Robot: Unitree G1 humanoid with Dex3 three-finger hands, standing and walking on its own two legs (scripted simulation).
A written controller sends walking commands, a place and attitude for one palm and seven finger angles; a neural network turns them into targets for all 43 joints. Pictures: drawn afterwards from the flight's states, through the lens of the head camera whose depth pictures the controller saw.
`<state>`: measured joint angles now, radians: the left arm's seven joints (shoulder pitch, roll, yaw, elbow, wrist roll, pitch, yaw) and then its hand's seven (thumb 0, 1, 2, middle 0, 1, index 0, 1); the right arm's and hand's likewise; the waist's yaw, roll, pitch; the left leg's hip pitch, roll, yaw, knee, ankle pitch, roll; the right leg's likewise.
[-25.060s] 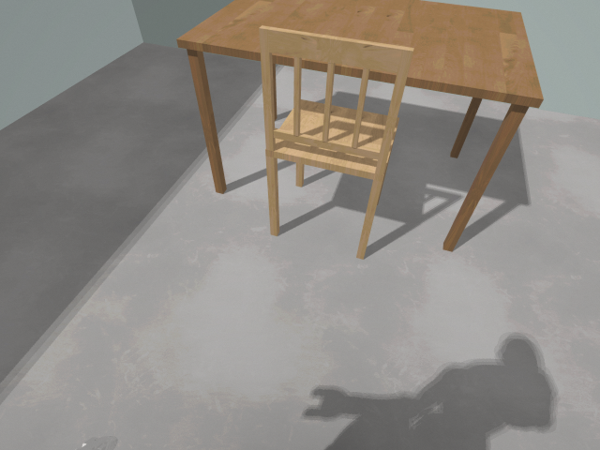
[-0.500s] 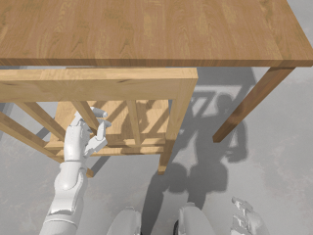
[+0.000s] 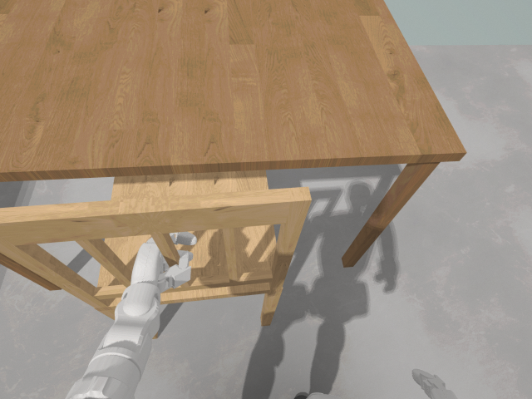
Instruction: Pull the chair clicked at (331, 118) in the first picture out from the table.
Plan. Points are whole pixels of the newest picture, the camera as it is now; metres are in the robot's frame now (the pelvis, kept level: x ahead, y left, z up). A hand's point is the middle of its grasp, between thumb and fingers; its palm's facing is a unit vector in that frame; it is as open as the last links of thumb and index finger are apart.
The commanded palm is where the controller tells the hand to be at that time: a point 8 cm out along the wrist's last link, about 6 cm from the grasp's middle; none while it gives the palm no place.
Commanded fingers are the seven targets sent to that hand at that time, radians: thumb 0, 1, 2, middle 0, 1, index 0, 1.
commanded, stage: step backward, pulling the chair out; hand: left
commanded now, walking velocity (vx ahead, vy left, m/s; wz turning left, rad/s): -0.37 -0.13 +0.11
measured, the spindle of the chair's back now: (174, 260) +0.34 +0.16 -0.09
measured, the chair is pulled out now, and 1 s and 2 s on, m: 0.03 0.14 0.32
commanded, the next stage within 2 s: none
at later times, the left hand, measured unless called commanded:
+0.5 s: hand (191, 288) +0.29 +0.12 -0.07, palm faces +0.05 -0.99 -0.16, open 5.0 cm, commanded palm +0.25 +0.17 -0.07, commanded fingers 0.00 0.90 0.90 -0.50 -1.45 -0.50 -1.45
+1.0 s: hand (191, 341) +0.21 +0.11 -0.07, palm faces +0.04 -0.98 -0.18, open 5.0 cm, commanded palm +0.17 +0.16 -0.07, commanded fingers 0.00 0.90 0.90 -0.50 -1.45 -0.50 -1.45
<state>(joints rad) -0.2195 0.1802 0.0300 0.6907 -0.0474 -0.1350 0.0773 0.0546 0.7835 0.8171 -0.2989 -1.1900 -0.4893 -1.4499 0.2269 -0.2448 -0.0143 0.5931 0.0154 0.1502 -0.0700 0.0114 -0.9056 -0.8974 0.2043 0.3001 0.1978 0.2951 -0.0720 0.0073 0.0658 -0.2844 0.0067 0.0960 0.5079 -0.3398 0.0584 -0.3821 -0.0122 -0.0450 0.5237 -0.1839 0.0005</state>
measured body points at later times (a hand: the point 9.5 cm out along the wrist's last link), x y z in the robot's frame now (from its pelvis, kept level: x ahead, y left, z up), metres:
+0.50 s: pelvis -0.03 -0.02 +0.00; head +0.05 -0.02 +0.44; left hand +0.28 +0.17 -0.06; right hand +0.08 -0.29 -0.12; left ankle -0.06 +0.10 -0.73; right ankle -0.01 -0.14 -0.74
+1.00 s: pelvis -0.11 -0.02 +0.00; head -0.04 -0.04 +0.44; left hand +0.20 +0.17 -0.06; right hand -0.01 -0.27 -0.14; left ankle -0.07 +0.10 -0.73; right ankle -0.09 -0.14 -0.74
